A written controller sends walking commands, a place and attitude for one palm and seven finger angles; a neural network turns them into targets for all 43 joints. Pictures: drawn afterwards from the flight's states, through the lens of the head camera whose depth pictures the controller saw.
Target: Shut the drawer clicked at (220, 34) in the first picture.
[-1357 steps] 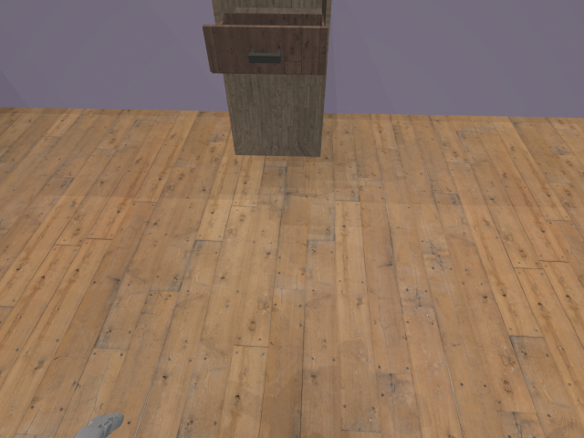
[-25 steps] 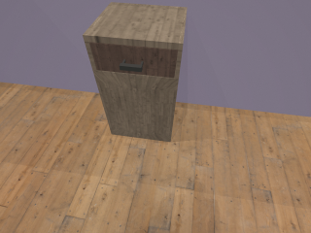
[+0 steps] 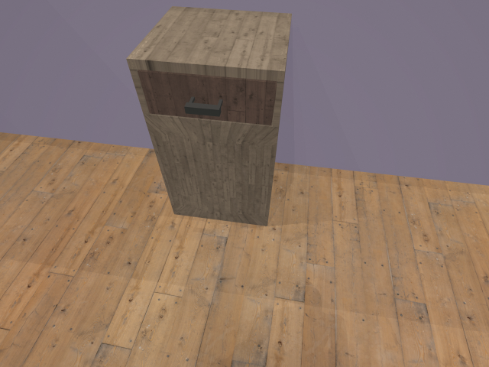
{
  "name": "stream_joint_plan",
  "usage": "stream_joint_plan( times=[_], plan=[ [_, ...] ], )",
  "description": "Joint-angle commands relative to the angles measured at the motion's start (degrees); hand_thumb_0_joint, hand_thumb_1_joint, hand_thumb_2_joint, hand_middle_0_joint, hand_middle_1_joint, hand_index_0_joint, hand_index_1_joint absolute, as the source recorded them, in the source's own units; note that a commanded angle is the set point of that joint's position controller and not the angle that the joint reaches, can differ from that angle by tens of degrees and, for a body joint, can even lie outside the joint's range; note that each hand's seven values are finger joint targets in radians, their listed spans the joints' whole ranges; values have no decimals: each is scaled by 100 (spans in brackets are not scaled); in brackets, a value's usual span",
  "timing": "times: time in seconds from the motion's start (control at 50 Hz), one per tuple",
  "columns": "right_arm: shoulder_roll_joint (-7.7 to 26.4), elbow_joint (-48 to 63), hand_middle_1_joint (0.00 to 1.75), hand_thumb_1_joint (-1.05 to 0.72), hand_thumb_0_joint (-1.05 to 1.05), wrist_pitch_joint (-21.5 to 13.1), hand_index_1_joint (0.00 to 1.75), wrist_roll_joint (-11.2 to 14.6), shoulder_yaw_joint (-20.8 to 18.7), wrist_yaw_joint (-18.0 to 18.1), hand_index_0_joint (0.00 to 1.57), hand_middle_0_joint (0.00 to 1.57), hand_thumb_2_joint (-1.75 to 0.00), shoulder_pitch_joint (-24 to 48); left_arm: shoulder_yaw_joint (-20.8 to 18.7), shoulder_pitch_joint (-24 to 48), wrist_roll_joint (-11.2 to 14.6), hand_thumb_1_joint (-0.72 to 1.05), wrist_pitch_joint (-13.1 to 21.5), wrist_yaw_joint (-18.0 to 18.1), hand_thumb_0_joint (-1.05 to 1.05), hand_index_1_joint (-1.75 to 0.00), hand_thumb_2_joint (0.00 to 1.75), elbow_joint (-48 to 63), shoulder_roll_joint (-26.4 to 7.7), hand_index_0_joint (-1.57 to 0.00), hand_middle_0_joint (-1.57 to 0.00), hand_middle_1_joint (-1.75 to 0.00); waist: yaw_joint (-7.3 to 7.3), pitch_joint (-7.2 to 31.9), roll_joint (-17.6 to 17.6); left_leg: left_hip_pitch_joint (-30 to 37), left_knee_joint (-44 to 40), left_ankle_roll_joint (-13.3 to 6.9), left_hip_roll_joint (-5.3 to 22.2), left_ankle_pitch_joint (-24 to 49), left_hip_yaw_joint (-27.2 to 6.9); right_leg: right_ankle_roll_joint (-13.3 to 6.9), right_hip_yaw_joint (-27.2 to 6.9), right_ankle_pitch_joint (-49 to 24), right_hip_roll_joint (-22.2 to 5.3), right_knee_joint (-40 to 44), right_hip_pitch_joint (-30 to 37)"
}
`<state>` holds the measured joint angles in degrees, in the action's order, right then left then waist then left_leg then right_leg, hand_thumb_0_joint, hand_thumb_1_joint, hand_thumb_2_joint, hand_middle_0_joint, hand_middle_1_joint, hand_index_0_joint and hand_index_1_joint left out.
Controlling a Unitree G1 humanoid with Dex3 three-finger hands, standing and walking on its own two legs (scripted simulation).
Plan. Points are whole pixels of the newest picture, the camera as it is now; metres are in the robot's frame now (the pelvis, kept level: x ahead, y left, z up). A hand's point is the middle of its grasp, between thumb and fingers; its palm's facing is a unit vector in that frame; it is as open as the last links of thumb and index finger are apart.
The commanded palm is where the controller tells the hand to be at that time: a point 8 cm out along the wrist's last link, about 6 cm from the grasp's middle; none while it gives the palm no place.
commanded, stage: stand and wait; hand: left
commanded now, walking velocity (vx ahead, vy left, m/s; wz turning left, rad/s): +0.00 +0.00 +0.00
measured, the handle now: (204, 105) +0.86 +0.18 -0.07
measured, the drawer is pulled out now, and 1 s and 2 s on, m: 0.00 0.00 0.00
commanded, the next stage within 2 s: none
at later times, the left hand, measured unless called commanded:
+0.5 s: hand out of the picture +0.01 +0.17 -0.17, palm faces +0.02 -0.98 -0.20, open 7.4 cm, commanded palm none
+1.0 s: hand out of the picture +0.03 +0.17 -0.17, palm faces +0.02 -0.98 -0.22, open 7.4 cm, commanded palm none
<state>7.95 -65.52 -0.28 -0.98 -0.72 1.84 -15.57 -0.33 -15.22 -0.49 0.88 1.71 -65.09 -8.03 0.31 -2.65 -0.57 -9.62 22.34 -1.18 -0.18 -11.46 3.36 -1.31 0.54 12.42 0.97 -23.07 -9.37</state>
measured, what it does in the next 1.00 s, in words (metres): stands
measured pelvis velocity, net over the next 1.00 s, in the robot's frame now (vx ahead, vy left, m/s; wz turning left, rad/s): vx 0.02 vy -0.01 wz -0.01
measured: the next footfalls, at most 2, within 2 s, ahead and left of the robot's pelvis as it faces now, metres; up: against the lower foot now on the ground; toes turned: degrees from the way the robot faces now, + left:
none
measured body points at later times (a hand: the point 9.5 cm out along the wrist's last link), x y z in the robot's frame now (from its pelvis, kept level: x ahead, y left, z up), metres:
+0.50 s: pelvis +0.01 -0.01 +0.00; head +0.03 -0.01 +0.45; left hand +0.01 +0.22 -0.16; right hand +0.00 -0.23 -0.16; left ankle +0.01 +0.10 -0.74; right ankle +0.00 -0.10 -0.74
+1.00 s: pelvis +0.02 -0.01 +0.00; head +0.03 -0.02 +0.45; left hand +0.03 +0.22 -0.15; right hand +0.02 -0.24 -0.16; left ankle +0.01 +0.10 -0.74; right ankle +0.00 -0.10 -0.74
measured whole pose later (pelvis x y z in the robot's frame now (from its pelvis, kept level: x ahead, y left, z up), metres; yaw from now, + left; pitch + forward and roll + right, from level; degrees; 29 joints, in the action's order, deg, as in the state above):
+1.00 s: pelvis +0.02 -0.01 +0.00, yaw +0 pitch -1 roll +0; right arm 9.8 -66.2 -0.3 -1.0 -0.7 1.9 -13.6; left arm -0.5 -13.7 -0.4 1.2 1.5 -65.1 -9.6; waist 0.4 -2.4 -0.6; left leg -7.5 20.7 -0.1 0.8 -12.0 3.3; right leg -2.2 0.5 12.7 2.0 -21.2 -7.3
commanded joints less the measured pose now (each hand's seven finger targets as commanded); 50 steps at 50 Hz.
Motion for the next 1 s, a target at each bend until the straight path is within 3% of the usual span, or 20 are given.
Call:
stream_joint_plan(
  times=[0.0, 0.18, 0.42, 0.54, 0.98],
  plan=[
    [569, 92, 30, -90, 0, -70, 30, 21, -105, 54, 20, 20, -90, -442, -101, -382, -7, 90, 49, 54, 0, -30, 90, 97, -629, -20, -20, -30, 25, -105, -1, 155, -376, -128, 622, 531, -614, -148, -543, -387, -614, 522, -327],
    [620, 69, 30, -90, 0, -55, 30, 27, -108, 53, 20, 20, -90, -376, -110, -316, -3, 90, 61, 56, 0, -30, 90, 100, -695, -20, -20, -30, 34, -122, 126, 192, -375, -102, 624, 510, -588, -150, -576, -466, -629, 580, -291],
    [694, 55, 30, -90, 0, -44, 30, 21, -96, 53, 20, 20, -90, -312, -98, -273, 6, 90, 57, 46, 0, -30, 90, 91, -747, -20, -20, -30, 37, -151, 12, 210, -410, -81, 639, 406, -581, -159, -623, -339, -611, 643, -312],
    [757, 74, 30, -90, 0, -75, 30, 31, -108, 63, 20, 20, -90, -301, -122, -271, -3, 90, 76, 51, 0, -30, 90, 104, -779, -20, -20, -30, 28, 63, 76, 319, -366, -92, 664, 706, -577, -159, -616, -712, -614, 561, -165],
    [800, 44, 30, -90, 0, -71, 30, 23, -107, 61, 20, 20, -90, -168, -141, -170, 1, 90, 93, 49, 0, -30, 90, 124, -878, -20, -20, -30, 30, -13, 78, 363, -415, -60, 662, 750, -527, -130, -607, -988, -659, 619, -88]
  ],
)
